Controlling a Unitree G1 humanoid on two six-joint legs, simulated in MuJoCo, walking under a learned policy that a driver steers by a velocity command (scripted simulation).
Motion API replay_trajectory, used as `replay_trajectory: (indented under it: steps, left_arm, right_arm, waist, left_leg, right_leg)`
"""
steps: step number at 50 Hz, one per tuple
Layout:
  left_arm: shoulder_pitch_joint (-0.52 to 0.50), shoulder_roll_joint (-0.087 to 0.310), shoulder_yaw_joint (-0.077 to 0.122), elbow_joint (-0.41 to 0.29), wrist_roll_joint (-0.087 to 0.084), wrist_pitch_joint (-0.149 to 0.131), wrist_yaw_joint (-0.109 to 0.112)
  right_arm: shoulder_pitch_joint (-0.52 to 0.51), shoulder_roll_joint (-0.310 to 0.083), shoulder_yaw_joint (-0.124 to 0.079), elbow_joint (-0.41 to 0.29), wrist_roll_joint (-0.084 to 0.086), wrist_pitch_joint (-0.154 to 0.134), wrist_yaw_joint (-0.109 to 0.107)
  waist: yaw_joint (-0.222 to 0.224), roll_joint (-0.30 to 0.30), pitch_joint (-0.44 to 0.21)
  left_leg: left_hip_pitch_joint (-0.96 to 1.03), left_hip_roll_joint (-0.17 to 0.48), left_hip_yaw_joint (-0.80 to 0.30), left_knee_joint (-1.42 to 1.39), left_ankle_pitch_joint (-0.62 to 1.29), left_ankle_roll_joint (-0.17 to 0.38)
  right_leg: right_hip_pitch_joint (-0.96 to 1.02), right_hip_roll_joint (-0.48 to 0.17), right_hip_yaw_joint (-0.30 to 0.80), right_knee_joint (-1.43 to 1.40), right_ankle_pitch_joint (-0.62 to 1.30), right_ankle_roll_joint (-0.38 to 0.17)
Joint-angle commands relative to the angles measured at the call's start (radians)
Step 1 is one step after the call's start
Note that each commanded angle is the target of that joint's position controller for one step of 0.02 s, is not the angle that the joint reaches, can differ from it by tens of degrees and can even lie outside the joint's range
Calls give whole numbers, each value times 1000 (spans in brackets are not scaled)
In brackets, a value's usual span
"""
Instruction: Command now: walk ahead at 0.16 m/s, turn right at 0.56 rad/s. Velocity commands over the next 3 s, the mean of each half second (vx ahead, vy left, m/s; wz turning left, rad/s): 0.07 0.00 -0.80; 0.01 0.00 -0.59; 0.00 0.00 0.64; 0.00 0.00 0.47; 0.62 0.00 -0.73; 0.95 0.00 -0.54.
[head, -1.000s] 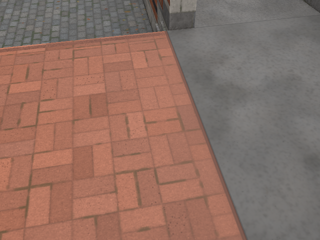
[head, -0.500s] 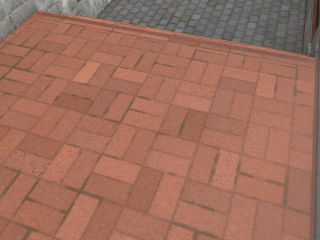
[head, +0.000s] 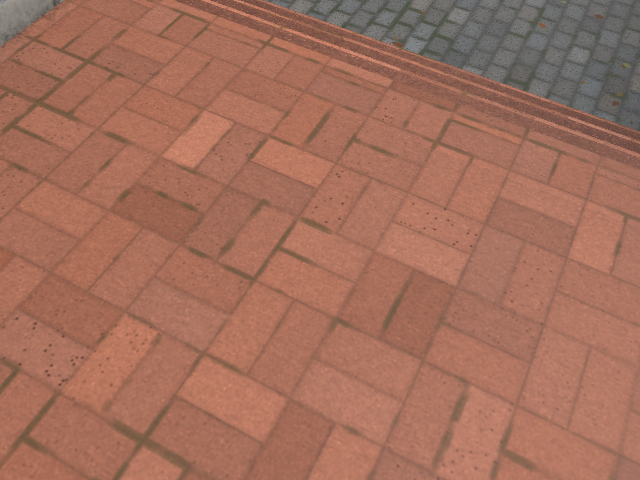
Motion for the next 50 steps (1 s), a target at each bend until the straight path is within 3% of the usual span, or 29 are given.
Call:
replay_trajectory:
  steps: [1, 5, 8, 9, 10, 11, 13, 14, 16, 18, 21, 25, 26, 28, 30, 31, 33, 34, 35, 36, 37, 38, 39, 40, 42, 45, 47, 49, 50]
  left_arm:
    - [74, 26, 13, -41, 3, 2, -19]
    - [46, 48, 19, -87, 21, 12, -30]
    - [96, 65, 27, -108, 21, 4, -29]
    - [167, 136, 47, -98, 20, -13, -20]
    - [166, 284, 82, -107, 15, -9, -7]
    - [199, 292, 92, -122, -13, 3, -9]
    - [73, 232, 78, -142, -4, 28, 4]
    - [19, 213, 73, -158, -7, 30, 4]
    - [-38, 164, 61, -188, -13, 25, -5]
    - [-18, 190, 70, -191, -22, 15, -5]
    - [1, 240, 86, -196, -14, 18, 4]
    - [-27, 246, 92, -225, -9, 23, -11]
    - [-24, 253, 98, -227, 6, 26, -16]
    - [-33, 257, 99, -227, 2, 26, -13]
    - [-43, 265, 103, -233, 12, 29, -21]
    - [-59, 263, 101, -235, 1, 28, -24]
    - [-94, 257, 99, -237, 1, 23, -23]
    - [-117, 255, 97, -242, 3, 25, -28]
    - [-92, 217, 85, -239, -8, 21, -26]
    - [-47, 166, 72, -248, -23, 17, -20]
    - [-59, 240, 90, -237, 13, 9, -14]
    - [-72, 273, 96, -224, 25, 5, -16]
    - [-38, 251, 89, -206, 23, 8, -24]
    - [-8, 232, 82, -189, 21, 18, -32]
    - [-4, 217, 68, -178, 9, 32, -44]
    - [-92, 176, 43, -191, -2, 38, -34]
    - [-100, 125, 14, -178, -5, 44, -26]
    - [-131, 140, 11, -180, -11, 46, -6]
    - [-121, 153, 13, -177, -15, 42, 7]
  right_arm:
    - [-72, -101, -27, -77, 4, -15, -13]
    - [-10, -148, -56, -65, 1, 11, -17]
    - [-24, -175, -71, -68, 0, 38, -28]
    - [28, -188, -79, -73, -10, 49, -28]
    - [46, -119, -63, -133, -8, 73, -20]
    - [16, -107, -44, -152, -24, 89, -21]
    - [-63, -130, -48, -159, -4, 83, -10]
    - [-96, -136, -47, -175, -9, 78, -13]
    - [-67, -144, -50, -160, -25, 88, -16]
    - [-57, -134, -50, -161, -15, 100, -19]
    - [-84, -134, -48, -183, -10, 104, -16]
    - [-105, -155, -52, -194, -9, 98, -17]
    - [-119, -144, -46, -206, -8, 94, -17]
    - [-125, -171, -53, -209, -1, 84, -21]
    - [-109, -177, -51, -212, 5, 73, -19]
    - [-89, -187, -54, -202, 7, 72, -20]
    - [-31, -194, -54, -194, 16, 67, -31]
    - [34, -196, -55, -181, 13, 61, -38]
    - [43, -244, -67, -182, 5, 58, -49]
    - [3, -341, -84, -221, -8, 62, -53]
    - [-102, -347, -83, -244, -36, 64, -43]
    - [-99, -263, -67, -244, -32, 66, -35]
    - [-132, -216, -54, -248, -20, 65, -26]
    - [-144, -206, -50, -255, -13, 65, -19]
    - [-101, -207, -49, -255, -9, 63, -16]
    - [19, -220, -54, -215, -7, 58, -13]
    - [15, -195, -40, -192, -6, 55, -6]
    - [44, -265, -68, -174, -9, 74, 10]
    - [69, -291, -82, -165, -9, 82, 19]
  waist:
    - [5, 156, -169]
    - [-26, 143, -158]
    - [20, 104, -159]
    - [44, -69, -193]
    - [-2, -332, -204]
    - [37, -214, -327]
    - [0, -42, -176]
    - [-20, -30, -151]
    - [-33, -42, -181]
    - [-25, -2, -194]
    - [-6, -57, -188]
    - [10, -94, -185]
    - [24, -98, -206]
    - [26, -100, -178]
    - [27, -116, -192]
    - [12, -117, -181]
    - [-13, -125, -184]
    - [-52, -132, -192]
    - [-43, -45, -200]
    - [-18, 166, -230]
    - [-7, 197, -153]
    - [4, 130, -158]
    - [34, 108, -156]
    - [41, 121, -163]
    - [16, 160, -160]
    - [-51, 168, -154]
    - [-40, 203, -168]
    - [-65, 284, -129]
    - [-64, 285, -125]
  left_leg:
    - [12, 221, 22, -58, 611, 54]
    - [55, 306, 14, 60, 530, 51]
    - [33, 325, 33, 259, 512, -8]
    - [-60, 249, 62, 496, 320, -72]
    - [-380, 13, 65, 804, -459, -153]
    - [-408, -7, -188, 906, -535, -157]
    - [-460, 38, -243, 880, -336, -149]
    - [-444, 55, -246, 797, -267, -141]
    - [-381, 32, -228, 746, -202, -146]
    - [-376, 21, -243, 675, -186, -162]
    - [-377, 2, -267, 568, -168, -164]
    - [-342, -22, -289, 454, -155, -151]
    - [-335, -31, -286, 448, -149, -151]
    - [-313, -38, -311, 390, -168, -137]
    - [-257, -54, -313, 333, -172, -114]
    - [-205, -67, -312, 283, -187, -103]
    - [-55, -90, -304, 133, -156, -83]
    - [47, -66, -296, 8, -103, -72]
    - [143, 37, -375, -119, -121, -48]
    - [172, 305, -659, -211, -281, 40]
    - [25, 395, -769, -237, -183, 127]
    - [-47, 366, -675, -181, -4, 142]
    - [-75, 289, -551, -136, 120, 113]
    - [-60, 235, -469, -107, 200, 92]
    - [1, 207, -405, -76, 353, 94]
    - [127, 214, -413, -40, 443, 103]
    - [118, 179, -406, -46, 359, 75]
    - [97, 154, -459, -32, 373, 76]
    - [106, 161, -496, -8, 454, 79]
  right_leg:
    - [179, 6, -60, -176, 145, -10]
    - [220, 40, -108, -285, -5, -42]
    - [337, 63, -83, -449, -53, -99]
    - [467, 6, 75, -539, 296, -142]
    - [606, -249, 491, -581, 807, -321]
    - [614, -295, 632, -675, 605, -400]
    - [495, -206, 496, -726, 199, -345]
    - [458, -147, 432, -744, 164, -298]
    - [452, -83, 371, -726, 243, -255]
    - [471, -69, 368, -707, 282, -229]
    - [476, -35, 436, -733, 93, -196]
    - [457, -3, 525, -773, -140, -174]
    - [475, -12, 543, -763, -150, -175]
    - [452, -1, 593, -763, -165, -163]
    - [447, 5, 625, -750, -131, -161]
    - [415, 20, 640, -759, -131, -145]
    - [342, 48, 662, -768, -151, -97]
    - [297, 77, 630, -748, -203, -66]
    - [221, 148, 560, -667, -330, -14]
    - [136, 271, 354, -394, -399, 34]
    - [53, 307, 190, -147, -345, 45]
    - [125, 233, 197, -5, -290, 49]
    - [158, 236, 196, 70, -239, 38]
    - [162, 241, 185, 139, -209, 37]
    - [125, 239, 146, 185, -219, 46]
    - [100, 218, 156, 23, -259, 63]
    - [233, 175, 122, -236, -288, 62]
    - [305, 183, 8, -394, -328, 56]
    - [319, 193, 5, -453, -297, 48]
